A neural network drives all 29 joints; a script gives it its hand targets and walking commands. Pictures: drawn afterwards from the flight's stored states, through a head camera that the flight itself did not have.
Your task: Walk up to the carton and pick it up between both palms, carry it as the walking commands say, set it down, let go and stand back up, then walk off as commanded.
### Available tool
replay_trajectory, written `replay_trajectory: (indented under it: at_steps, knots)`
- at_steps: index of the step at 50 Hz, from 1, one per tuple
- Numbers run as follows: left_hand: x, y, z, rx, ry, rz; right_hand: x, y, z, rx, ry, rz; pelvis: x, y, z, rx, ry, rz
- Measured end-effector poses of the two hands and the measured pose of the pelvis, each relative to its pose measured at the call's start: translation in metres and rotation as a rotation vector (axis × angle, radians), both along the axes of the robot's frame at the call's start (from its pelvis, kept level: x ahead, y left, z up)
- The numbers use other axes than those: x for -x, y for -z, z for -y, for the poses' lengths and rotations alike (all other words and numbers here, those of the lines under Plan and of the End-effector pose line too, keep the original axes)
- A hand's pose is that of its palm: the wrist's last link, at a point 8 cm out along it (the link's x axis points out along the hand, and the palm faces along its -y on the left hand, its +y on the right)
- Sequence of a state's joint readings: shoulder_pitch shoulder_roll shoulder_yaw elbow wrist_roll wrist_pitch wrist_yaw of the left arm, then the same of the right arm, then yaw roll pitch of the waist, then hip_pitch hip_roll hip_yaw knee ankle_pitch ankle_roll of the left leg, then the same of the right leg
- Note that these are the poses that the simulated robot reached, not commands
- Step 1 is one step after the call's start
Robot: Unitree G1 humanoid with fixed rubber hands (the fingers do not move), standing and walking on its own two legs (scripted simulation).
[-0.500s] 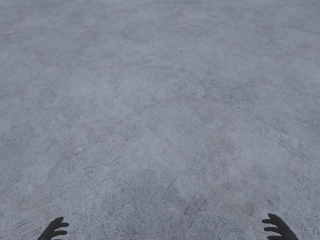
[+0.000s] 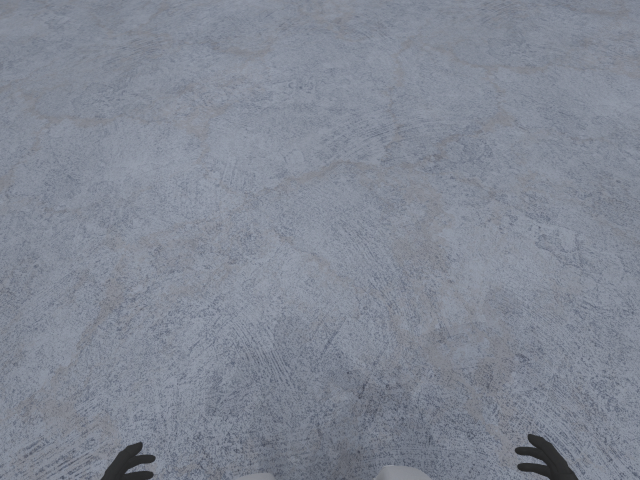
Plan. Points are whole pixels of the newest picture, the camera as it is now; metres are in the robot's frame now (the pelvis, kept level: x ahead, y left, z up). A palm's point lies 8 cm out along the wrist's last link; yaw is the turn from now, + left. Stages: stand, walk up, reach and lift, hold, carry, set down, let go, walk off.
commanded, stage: walk up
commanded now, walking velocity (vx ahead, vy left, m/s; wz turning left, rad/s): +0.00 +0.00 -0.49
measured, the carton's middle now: out of the picture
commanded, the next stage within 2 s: none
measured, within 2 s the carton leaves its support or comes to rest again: neither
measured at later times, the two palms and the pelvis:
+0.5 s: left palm (136, 456) +0.15 +0.26 -0.09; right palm out of the picture -0.03 -0.25 -0.09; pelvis -0.04 +0.03 +0.02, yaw -14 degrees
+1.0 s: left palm (162, 466) +0.14 +0.22 -0.10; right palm out of the picture -0.09 -0.26 -0.10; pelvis -0.05 +0.03 +0.01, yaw -31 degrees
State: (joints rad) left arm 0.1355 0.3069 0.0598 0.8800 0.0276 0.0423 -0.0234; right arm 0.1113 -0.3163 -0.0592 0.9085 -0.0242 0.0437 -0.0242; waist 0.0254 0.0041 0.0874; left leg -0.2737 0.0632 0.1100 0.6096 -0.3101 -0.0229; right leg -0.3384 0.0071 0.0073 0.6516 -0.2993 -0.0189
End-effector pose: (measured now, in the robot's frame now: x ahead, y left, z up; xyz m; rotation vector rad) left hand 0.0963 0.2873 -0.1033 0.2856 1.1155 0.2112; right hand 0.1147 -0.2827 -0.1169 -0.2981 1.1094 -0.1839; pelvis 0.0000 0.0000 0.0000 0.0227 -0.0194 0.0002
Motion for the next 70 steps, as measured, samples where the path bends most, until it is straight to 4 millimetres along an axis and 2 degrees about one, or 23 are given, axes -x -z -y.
replay_trajectory:
  at_steps: [2,5,10,16,20,23,29,34,37,40,44,47,51,55,57,61,66,70]
  knots:
    - [0.003,0.004,0.017,0.017,0.02,-0.019,0.011,0.008,0.0,-0.024,0.029,-0.016,0.002,0.001,0.004,0.007,0.016,-0.008]
    - [0.012,0.003,0.033,0.032,0.038,-0.053,0.023,0.007,-0.006,-0.053,0.063,-0.015,0.007,-0.004,0.006,0.0,0.046,-0.03]
    - [0.011,-0.003,0.035,0.034,0.058,-0.063,0.047,0.0,-0.014,-0.084,0.119,-0.016,0.014,-0.013,0.002,-0.007,0.092,-0.051]
    - [-0.012,-0.005,0.017,0.032,0.122,-0.013,0.078,-0.011,-0.027,-0.061,0.184,0.008,0.025,-0.013,-0.015,0.001,0.141,-0.07]
    - [-0.034,-0.001,0.013,0.046,0.203,0.033,0.114,-0.017,-0.035,-0.018,0.229,0.004,0.034,-0.01,-0.029,0.016,0.168,-0.062]
    - [-0.049,-0.008,0.021,0.074,0.253,0.062,0.139,-0.025,-0.037,0.003,0.262,-0.015,0.037,-0.015,-0.034,0.032,0.211,-0.052]
    - [-0.07,-0.015,0.044,0.108,0.361,0.077,0.164,-0.031,-0.032,0.02,0.341,0.02,0.041,-0.018,-0.034,0.048,0.298,-0.046]
    - [-0.086,-0.02,0.074,0.089,0.447,0.101,0.2,-0.014,-0.026,-0.022,0.436,-0.004,0.047,-0.013,-0.023,0.037,0.369,-0.051]
    - [-0.086,-0.017,0.085,0.056,0.485,0.105,0.221,0.002,-0.022,-0.053,0.477,-0.029,0.052,-0.004,-0.013,0.031,0.406,-0.062]
    - [-0.071,-0.016,0.082,0.028,0.491,0.057,0.224,0.001,-0.021,-0.062,0.492,-0.027,0.058,-0.008,-0.011,0.017,0.444,-0.063]
    - [-0.05,-0.013,0.069,-0.001,0.478,-0.02,0.218,-0.006,-0.018,-0.056,0.5,-0.003,0.063,-0.012,-0.013,-0.002,0.486,-0.054]
    - [-0.043,-0.011,0.064,0.0,0.488,-0.039,0.211,-0.013,-0.016,-0.044,0.518,0.021,0.061,-0.014,-0.019,-0.006,0.512,-0.049]
    - [-0.05,-0.004,0.063,0.036,0.517,-0.04,0.197,-0.025,-0.02,-0.019,0.541,0.074,0.051,-0.014,-0.03,0.005,0.561,-0.046]
    - [-0.079,0.01,0.064,0.085,0.574,-0.016,0.192,-0.032,-0.032,0.038,0.58,0.122,0.038,-0.007,-0.046,0.028,0.605,-0.052]
    - [-0.095,0.01,0.07,0.098,0.61,0.0,0.202,-0.036,-0.046,0.046,0.6,0.1,0.036,-0.009,-0.052,0.025,0.63,-0.049]
    - [-0.119,0.004,0.085,0.123,0.688,0.01,0.235,-0.045,-0.069,0.047,0.669,0.034,0.035,-0.019,-0.057,0.039,0.675,-0.058]
    - [-0.136,0.0,0.103,0.125,0.77,-0.002,0.268,-0.05,-0.085,0.052,0.752,-0.01,0.033,-0.024,-0.057,0.049,0.724,-0.07]
    - [-0.144,-0.005,0.127,0.125,0.833,0.008,0.293,-0.045,-0.093,0.036,0.811,-0.038,0.035,-0.023,-0.052,0.041,0.765,-0.075]
